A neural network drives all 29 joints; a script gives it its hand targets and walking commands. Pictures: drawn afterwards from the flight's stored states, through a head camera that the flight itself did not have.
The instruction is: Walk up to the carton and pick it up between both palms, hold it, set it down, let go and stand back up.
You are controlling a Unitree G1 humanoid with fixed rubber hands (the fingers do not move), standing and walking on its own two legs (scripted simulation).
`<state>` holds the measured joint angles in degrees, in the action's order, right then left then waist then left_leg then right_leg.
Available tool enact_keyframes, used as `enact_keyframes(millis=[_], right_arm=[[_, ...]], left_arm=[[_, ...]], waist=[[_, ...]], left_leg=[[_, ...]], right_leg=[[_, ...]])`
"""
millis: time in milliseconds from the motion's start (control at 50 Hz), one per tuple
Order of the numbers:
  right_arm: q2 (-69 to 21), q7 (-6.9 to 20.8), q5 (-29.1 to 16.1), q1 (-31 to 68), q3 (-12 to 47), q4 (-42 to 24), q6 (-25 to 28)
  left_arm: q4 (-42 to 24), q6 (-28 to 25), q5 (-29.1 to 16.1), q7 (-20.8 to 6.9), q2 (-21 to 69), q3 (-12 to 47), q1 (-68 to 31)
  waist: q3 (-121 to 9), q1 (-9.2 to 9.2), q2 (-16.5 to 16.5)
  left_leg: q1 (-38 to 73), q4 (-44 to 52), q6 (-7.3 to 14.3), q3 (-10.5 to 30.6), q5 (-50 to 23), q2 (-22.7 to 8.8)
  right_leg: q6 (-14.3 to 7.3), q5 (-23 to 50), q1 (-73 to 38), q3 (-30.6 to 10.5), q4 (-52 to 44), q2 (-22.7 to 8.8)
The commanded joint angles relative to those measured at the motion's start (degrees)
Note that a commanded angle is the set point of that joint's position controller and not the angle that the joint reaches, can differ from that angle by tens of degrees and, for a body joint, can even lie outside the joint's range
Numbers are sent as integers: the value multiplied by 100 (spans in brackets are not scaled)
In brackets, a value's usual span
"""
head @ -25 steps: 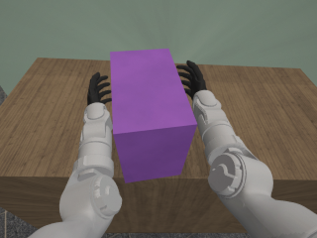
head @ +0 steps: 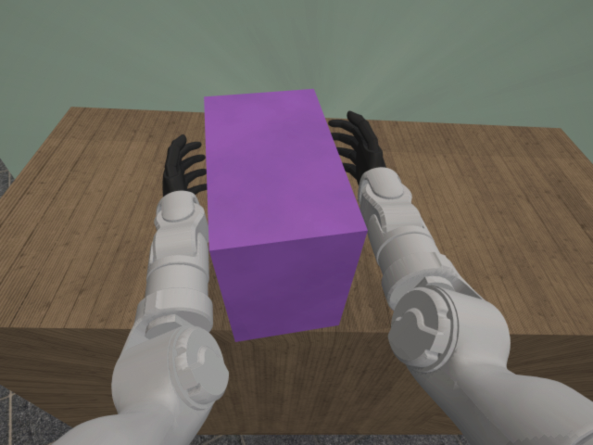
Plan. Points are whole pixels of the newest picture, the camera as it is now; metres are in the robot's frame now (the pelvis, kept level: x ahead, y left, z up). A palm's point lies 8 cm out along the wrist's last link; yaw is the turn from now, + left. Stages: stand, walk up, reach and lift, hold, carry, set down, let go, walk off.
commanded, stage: reach and lift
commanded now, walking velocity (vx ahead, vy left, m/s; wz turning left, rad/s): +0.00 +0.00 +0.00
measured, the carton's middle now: (274, 216) +0.42 +0.08 +0.07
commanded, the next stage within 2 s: none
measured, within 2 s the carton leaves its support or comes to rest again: neither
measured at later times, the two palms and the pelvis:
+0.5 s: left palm (156, 214) +0.34 +0.22 +0.14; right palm (360, 177) +0.39 -0.02 +0.19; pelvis -0.03 +0.01 +0.00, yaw +0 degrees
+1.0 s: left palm (141, 198) +0.34 +0.23 +0.17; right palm (364, 190) +0.36 -0.03 +0.19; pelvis -0.06 +0.03 +0.00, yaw +0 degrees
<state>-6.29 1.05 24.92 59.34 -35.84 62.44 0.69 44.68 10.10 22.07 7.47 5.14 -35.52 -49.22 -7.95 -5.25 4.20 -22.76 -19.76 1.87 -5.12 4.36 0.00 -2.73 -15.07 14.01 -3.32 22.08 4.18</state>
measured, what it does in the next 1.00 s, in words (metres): shifts its weight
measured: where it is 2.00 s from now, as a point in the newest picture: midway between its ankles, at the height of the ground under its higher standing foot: outside the picture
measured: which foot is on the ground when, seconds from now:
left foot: down 0.00-1.00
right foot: down 0.00-1.00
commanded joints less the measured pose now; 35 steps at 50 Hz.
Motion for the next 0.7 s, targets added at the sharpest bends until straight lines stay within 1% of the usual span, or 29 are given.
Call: enact_keyframes(millis=[0, 20, 60, 80, 100, 140, 180, 200, 220, 240, 260, 280, 320, 380, 400, 420, 440, 460, 480, 500, 520, 540, 560, 580, 600, 620, 640, 660, 680], right_arm=[[-2489, 406, -158, 2444, 1389, -53, 226], [-2476, 401, -166, 2404, 1348, 38, 198], [-2496, 380, -280, 2536, 1468, -77, 243], [-2481, 379, -305, 2434, 1452, 59, 213], [-2451, 372, -331, 2527, 1429, 4, 247], [-2468, 370, -369, 2524, 1414, 89, 205], [-2411, 379, -406, 2525, 1422, 137, 216], [-2375, 367, -365, 2472, 1337, 252, 169], [-2395, 369, -393, 2547, 1310, 148, 183], [-2359, 375, -429, 2642, 1335, 146, 176], [-2319, 366, -385, 2664, 1260, 178, 190], [-2349, 384, -466, 2791, 1333, 74, 199], [-2310, 400, -524, 2813, 1335, 165, 166], [-2241, 449, -499, 2905, 1237, 323, 153], [-2260, 455, -539, 2896, 1235, 432, 154], [-2201, 446, -518, 2842, 1168, 641, 86], [-2172, 453, -556, 2929, 1153, 542, 97], [-2125, 459, -551, 3076, 1115, 518, 91], [-2074, 459, -500, 3041, 1008, 710, 60], [-2115, 451, -607, 3170, 1080, 614, 60], [-2006, 447, -586, 3174, 970, 714, 21], [-1916, 451, -552, 3171, 899, 821, -14], [-1908, 436, -521, 3314, 791, 864, -33], [-1880, 436, -532, 3327, 817, 866, -116], [-1802, 447, -506, 3414, 718, 813, -119], [-1836, 453, -535, 3564, 754, 652, -98], [-1778, 459, -533, 3546, 748, 717, -143], [-1783, 448, -576, 3656, 789, 592, -120], [-1839, 433, -590, 3832, 843, 404, -109]], left_arm=[[-555, 148, 79, -614, 2479, 1690, -3131], [-518, 160, 91, -611, 2459, 1696, -3168], [-636, 187, 17, -613, 2488, 1840, -3250], [-648, 215, -4, -598, 2523, 1879, -3214], [-625, 218, -54, -598, 2563, 1939, -3325], [-781, 236, -129, -569, 2632, 2095, -3481], [-817, 250, -201, -540, 2594, 2195, -3600], [-722, 264, -180, -545, 2558, 2178, -3600], [-843, 259, -220, -531, 2550, 2208, -3677], [-819, 286, -224, -521, 2548, 2243, -3713], [-748, 294, -278, -505, 2547, 2313, -3831], [-935, 289, -281, -480, 2587, 2354, -3943], [-1009, 303, -375, -430, 2648, 2495, -4062], [-1085, 305, -469, -382, 2585, 2573, -4410], [-1323, 283, -560, -333, 2699, 2757, -4648], [-1059, 353, -493, -341, 2614, 2649, -4543], [-1147, 362, -534, -334, 2605, 2671, -4605], [-1063, 387, -558, -325, 2625, 2690, -4651], [-957, 430, -586, -335, 2635, 2699, -4763], [-990, 472, -600, -333, 2582, 2728, -4743], [-828, 538, -594, -343, 2567, 2705, -4689], [-836, 583, -634, -342, 2605, 2811, -4732], [-631, 656, -534, -380, 2463, 2588, -4805], [-416, 759, -444, -428, 2363, 2445, -4595], [-441, 805, -498, -440, 2364, 2503, -4672], [-514, 826, -543, -432, 2406, 2516, -4727], [-406, 889, -550, -451, 2408, 2567, -4665], [-371, 932, -511, -457, 2401, 2543, -4649], [-303, 955, -490, -486, 2289, 2442, -4641]], waist=[[-3030, -86, -341], [-2906, -27, -353], [-3149, -21, -377], [-3019, 13, -413], [-3094, 58, -428], [-3173, 116, -519], [-3278, 141, -521], [-2960, 189, -524], [-3150, 208, -532], [-3154, 175, -557], [-3146, 257, -534], [-3347, 184, -621], [-3288, 250, -669], [-3285, 330, -690], [-3442, 417, -846], [-2965, 422, -808], [-3047, 447, -808], [-2961, 445, -797], [-2693, 559, -788], [-2648, 492, -761], [-2373, 558, -765], [-2132, 699, -796], [-1877, 657, -700], [-1488, 615, -559], [-1500, 694, -611], [-1652, 662, -565], [-1506, 757, -577], [-1586, 722, -610], [-1615, 650, -477]], left_leg=[[4092, -564, -222, 95, -3174, -364], [4072, -544, -232, 108, -3101, -360], [4076, -556, -268, 91, -3091, -339], [4101, -546, -281, 103, -3083, -345], [4088, -549, -320, 111, -3050, -360], [4252, -587, -366, 146, -3238, -381], [4223, -578, -384, 143, -3026, -390], [4130, -516, -372, 131, -2808, -375], [4186, -542, -392, 112, -2854, -376], [4173, -535, -387, 135, -2798, -387], [4141, -535, -394, 152, -2606, -378], [4193, -550, -420, 142, -2704, -382], [4201, -513, -452, 177, -2542, -383], [4139, -400, -483, 203, -2056, -415], [4130, -426, -566, 218, -2030, -423], [3984, -335, -541, 224, -1668, -422], [3958, -310, -537, 231, -1594, -416], [3874, -243, -537, 214, -1266, -418], [3738, -173, -552, 227, -979, -413], [3687, -142, -510, 212, -856, -402], [3624, -67, -515, 250, -602, -409], [3513, 0, -552, 300, -315, -423], [3280, 121, -463, 237, 145, -391], [3161, 205, -373, 215, 463, -378], [3100, 292, -359, 267, 772, -392], [3119, 314, -328, 290, 814, -411], [3110, 372, -327, 333, 1025, -420], [3114, 385, -319, 321, 1043, -403], [3127, 375, -268, 266, 1029, -378]], right_leg=[[541, 2985, 233, 586, -532, -406], [522, 2739, 244, 593, -574, -387], [535, 3086, 30, 583, -532, -405], [511, 2898, 71, 579, -570, -388], [491, 2906, 44, 587, -564, -380], [445, 2557, 253, 630, -630, -317], [382, 2328, 219, 610, -701, -308], [383, 2104, 300, 618, -738, -314], [364, 2087, 228, 609, -733, -311], [352, 1944, 340, 606, -740, -303], [343, 1827, 360, 622, -764, -318], [315, 1782, 379, 617, -745, -300], [292, 1531, 489, 639, -804, -288], [240, 999, 585, 653, -859, -292], [212, 983, 615, 663, -817, -284], [211, 748, 648, 625, -883, -324], [222, 780, 600, 619, -878, -334], [219, 571, 641, 611, -900, -338], [210, 423, 655, 639, -906, -343], [232, 444, 564, 604, -913, -356], [235, 326, 601, 587, -939, -361], [243, 229, 551, 600, -945, -372], [259, 15, 425, 564, -981, -423], [297, -77, 319, 542, -1009, -453], [310, -151, 305, 532, -988, -464], [318, -97, 271, 551, -943, -444], [336, -173, 241, 543, -958, -465], [346, -166, 182, 534, -946, -481], [367, -211, 117, 521, -1002, -497]])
